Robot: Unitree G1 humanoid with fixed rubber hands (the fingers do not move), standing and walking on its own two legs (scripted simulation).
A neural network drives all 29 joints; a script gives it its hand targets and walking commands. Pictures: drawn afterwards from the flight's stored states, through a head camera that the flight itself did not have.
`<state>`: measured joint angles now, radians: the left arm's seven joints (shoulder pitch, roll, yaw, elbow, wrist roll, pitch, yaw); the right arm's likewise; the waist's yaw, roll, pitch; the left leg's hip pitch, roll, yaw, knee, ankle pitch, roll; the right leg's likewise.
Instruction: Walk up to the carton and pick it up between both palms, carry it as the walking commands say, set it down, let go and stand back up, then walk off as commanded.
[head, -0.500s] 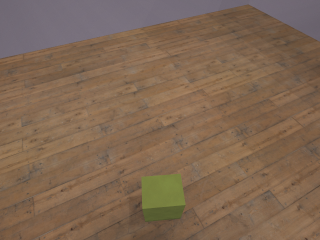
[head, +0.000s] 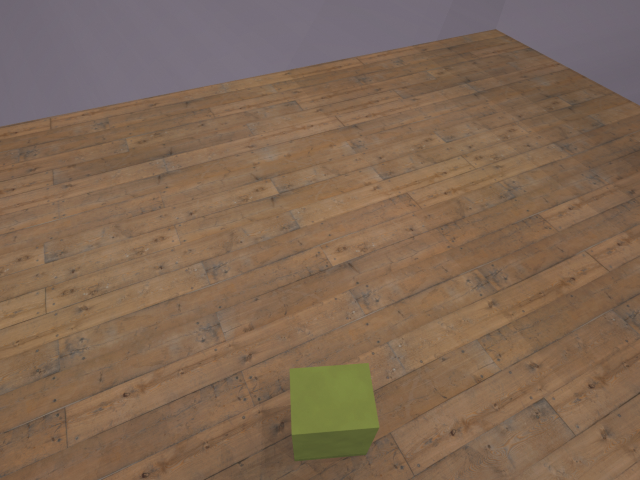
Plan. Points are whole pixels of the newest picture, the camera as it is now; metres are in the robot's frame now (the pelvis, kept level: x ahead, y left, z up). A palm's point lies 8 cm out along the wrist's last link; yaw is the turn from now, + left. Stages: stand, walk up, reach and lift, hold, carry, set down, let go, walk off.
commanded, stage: walk up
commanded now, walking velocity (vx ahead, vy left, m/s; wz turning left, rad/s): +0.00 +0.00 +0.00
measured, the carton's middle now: (329, 414) +0.39 -0.04 -0.64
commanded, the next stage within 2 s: none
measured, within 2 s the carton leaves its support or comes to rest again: neither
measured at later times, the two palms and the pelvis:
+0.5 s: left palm out of the picture -0.02 +0.21 -0.15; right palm out of the picture -0.02 -0.25 -0.15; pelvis +0.00 -0.02 +0.00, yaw +2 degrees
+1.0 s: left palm out of the picture -0.07 +0.22 -0.15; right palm out of the picture +0.04 -0.26 -0.14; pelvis -0.02 -0.02 -0.01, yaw +6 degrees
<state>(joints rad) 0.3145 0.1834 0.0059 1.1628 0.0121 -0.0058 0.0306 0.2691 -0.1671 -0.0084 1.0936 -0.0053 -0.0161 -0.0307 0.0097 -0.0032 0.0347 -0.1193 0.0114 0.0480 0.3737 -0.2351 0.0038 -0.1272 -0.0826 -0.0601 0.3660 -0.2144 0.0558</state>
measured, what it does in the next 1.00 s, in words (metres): stands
